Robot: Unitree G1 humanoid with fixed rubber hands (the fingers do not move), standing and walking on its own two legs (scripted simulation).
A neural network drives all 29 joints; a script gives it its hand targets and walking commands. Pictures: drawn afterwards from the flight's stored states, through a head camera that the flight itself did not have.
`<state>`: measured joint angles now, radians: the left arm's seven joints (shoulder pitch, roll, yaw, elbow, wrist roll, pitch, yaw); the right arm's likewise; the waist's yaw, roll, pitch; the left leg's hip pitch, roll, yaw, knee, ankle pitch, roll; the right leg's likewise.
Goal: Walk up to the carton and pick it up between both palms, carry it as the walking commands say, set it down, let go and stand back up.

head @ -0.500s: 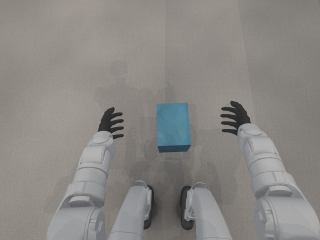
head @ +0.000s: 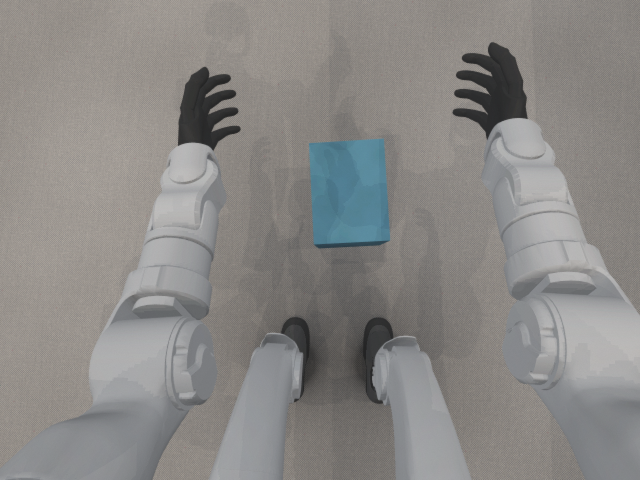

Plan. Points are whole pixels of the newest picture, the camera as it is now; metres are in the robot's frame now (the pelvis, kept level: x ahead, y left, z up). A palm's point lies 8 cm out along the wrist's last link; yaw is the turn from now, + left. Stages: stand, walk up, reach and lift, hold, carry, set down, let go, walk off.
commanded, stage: reach and lift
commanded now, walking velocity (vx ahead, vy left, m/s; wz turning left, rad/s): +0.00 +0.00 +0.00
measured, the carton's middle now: (347, 199) +0.50 -0.01 -0.56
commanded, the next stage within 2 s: none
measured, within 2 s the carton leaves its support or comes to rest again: neither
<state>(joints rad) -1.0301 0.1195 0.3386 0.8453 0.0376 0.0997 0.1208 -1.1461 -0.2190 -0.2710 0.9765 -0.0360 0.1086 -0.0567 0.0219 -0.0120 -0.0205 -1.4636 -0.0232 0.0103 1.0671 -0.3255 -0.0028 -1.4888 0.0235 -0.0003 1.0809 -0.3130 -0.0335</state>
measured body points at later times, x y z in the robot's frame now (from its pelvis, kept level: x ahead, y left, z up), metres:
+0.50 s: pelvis +0.00 +0.01 -0.08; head +0.32 +0.00 +0.23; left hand +0.50 +0.18 -0.22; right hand +0.53 -0.17 -0.22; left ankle +0.07 +0.12 -0.62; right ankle +0.07 -0.10 -0.62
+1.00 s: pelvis -0.04 +0.00 -0.21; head +0.31 -0.01 +0.07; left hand +0.51 +0.18 -0.36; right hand +0.53 -0.17 -0.36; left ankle +0.07 +0.12 -0.62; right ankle +0.07 -0.10 -0.62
